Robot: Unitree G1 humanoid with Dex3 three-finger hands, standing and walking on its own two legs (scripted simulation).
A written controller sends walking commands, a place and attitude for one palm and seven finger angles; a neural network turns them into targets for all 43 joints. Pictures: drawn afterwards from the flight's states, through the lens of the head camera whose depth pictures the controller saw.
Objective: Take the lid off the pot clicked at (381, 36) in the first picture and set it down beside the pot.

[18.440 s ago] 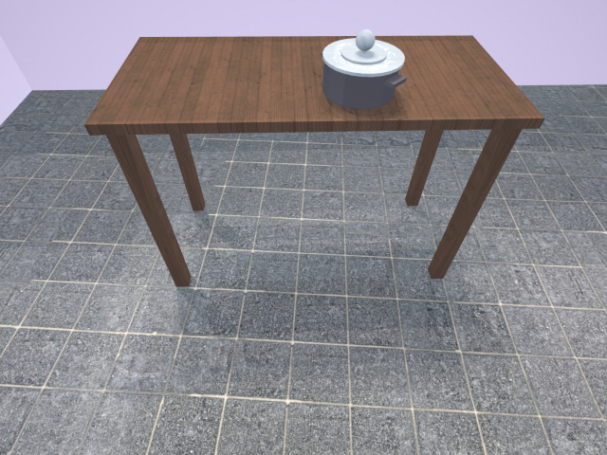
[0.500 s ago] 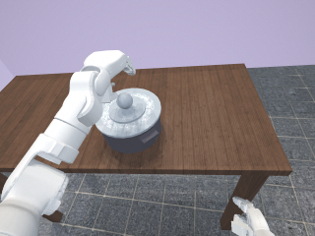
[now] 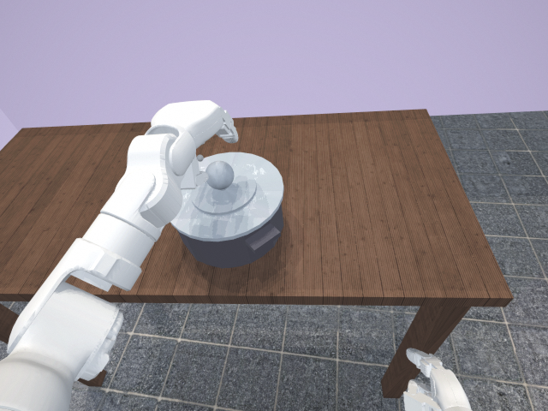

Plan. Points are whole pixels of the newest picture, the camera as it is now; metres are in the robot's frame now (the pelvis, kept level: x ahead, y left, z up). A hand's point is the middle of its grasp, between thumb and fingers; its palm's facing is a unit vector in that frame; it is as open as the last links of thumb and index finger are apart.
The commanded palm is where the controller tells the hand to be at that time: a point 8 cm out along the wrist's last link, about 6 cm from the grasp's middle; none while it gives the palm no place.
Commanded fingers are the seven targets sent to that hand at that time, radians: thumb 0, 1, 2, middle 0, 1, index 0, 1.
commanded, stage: lower the open fingers around the knob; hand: left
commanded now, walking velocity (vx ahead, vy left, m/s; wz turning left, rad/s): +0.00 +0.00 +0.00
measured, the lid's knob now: (219, 175) +0.45 +0.10 +0.12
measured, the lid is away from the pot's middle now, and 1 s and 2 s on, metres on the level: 0.00 0.00 0.00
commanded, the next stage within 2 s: close the fingers and squeeze the knob in 0.80 s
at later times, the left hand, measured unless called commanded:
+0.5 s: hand (199, 179) +0.41 +0.12 +0.14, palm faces -0.23 -0.07 -0.97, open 10.4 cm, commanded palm +0.39 +0.13 +0.20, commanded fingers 0.00 -0.36 1.54 -0.84 -0.08 -0.84 -0.08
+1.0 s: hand (203, 182) +0.42 +0.12 +0.13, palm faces -0.27 -0.06 -0.96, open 10.4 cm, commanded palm +0.40 +0.13 +0.19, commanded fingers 0.00 -0.21 1.29 -0.84 -0.08 -0.84 -0.08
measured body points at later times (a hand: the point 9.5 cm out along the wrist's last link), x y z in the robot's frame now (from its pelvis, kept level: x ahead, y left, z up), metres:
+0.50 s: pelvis +0.00 +0.00 +0.00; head +0.01 -0.04 +0.45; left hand +0.42 +0.13 +0.20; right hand +0.19 -0.23 -0.11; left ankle -0.02 +0.10 -0.74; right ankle +0.02 -0.13 -0.74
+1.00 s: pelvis +0.01 +0.00 +0.00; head +0.02 -0.04 +0.45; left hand +0.43 +0.12 +0.18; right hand +0.16 -0.24 -0.12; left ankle -0.02 +0.10 -0.74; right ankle +0.02 -0.13 -0.74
